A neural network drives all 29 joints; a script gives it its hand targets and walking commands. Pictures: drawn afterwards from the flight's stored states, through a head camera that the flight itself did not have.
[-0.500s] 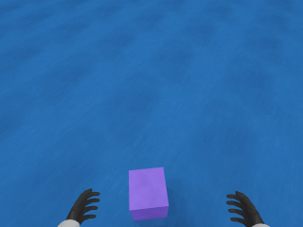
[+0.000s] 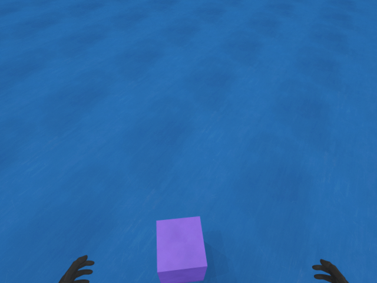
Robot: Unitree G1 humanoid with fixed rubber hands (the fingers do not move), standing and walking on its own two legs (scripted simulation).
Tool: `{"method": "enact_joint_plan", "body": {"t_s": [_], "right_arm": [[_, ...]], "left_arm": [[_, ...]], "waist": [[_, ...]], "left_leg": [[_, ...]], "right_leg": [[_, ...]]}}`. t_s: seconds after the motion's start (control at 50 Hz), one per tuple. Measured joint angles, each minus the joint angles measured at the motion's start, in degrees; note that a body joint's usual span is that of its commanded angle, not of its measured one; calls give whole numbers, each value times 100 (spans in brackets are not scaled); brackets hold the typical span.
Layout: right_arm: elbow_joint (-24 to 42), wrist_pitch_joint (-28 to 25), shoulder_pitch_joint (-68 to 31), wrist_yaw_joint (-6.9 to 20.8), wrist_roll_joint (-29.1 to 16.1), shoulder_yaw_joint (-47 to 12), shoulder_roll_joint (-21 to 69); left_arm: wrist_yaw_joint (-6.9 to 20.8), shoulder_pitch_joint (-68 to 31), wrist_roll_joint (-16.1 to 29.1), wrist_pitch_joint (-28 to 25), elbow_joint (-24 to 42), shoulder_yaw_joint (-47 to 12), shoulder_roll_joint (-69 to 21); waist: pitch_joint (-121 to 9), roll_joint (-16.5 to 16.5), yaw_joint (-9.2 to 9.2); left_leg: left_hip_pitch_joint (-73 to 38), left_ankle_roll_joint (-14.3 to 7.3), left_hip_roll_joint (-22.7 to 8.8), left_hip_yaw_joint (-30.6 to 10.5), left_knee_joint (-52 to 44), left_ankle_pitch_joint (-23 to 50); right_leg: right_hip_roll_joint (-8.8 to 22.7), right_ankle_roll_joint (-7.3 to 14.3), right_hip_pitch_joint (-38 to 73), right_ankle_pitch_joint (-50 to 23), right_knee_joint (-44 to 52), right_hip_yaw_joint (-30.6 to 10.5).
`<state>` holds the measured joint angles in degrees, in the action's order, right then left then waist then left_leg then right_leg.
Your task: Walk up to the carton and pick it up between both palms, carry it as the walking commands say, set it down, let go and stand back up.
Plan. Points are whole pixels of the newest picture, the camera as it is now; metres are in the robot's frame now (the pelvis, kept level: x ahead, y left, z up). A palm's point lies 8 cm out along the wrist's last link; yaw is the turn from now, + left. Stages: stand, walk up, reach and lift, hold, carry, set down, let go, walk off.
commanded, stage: stand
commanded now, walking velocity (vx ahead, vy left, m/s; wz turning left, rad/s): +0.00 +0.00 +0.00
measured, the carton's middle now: (180, 251) +0.39 +0.06 -0.65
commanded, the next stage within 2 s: none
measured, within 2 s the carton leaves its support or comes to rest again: neither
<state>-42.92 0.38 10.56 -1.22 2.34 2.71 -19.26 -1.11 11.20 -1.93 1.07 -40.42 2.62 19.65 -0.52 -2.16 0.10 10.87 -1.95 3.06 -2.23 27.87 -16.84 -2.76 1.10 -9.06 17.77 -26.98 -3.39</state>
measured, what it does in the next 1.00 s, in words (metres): stands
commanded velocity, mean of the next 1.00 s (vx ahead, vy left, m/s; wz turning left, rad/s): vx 0.00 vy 0.00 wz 0.00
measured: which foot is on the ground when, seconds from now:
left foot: down 0.00-1.00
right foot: down 0.00-1.00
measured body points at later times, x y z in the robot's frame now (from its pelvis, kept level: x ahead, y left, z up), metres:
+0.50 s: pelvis +0.00 +0.01 +0.01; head -0.01 +0.02 +0.46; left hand +0.12 +0.30 -0.11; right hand +0.11 -0.30 -0.09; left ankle -0.02 +0.10 -0.74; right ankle -0.04 -0.11 -0.74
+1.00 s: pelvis -0.02 +0.00 +0.01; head -0.02 +0.01 +0.46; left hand +0.09 +0.31 -0.11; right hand +0.08 -0.31 -0.10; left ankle -0.02 +0.10 -0.74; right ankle -0.04 -0.11 -0.74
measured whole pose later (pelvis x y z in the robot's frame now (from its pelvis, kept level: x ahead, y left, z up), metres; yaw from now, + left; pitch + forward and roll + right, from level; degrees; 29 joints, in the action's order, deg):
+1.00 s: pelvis -0.02 +0.00 +0.01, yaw -1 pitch -2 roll +0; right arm -58.8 -0.8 7.1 -1.0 1.0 0.2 -21.4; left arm -1.1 8.6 -1.1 -0.8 -56.7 -0.4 22.1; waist 0.7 -1.2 -0.1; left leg 5.8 -2.0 2.9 -1.8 19.4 -11.3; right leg -2.5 0.9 -4.4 12.3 -19.0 -4.1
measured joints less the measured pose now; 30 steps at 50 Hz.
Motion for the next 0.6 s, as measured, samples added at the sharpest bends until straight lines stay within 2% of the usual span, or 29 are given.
{"method": "enact_joint_plan", "body": {"t_s": [0.6], "right_arm": [[-1182,-86,-272,-12,-95,-166,-129]], "left_arm": [[-35,-199,52,-136,-1188,-228,155]], "waist": [[76,67,-26]], "left_leg": [[-479,-36,22,63,-662,361]], "right_leg": [[58,-40,421,-334,575,-89]]}}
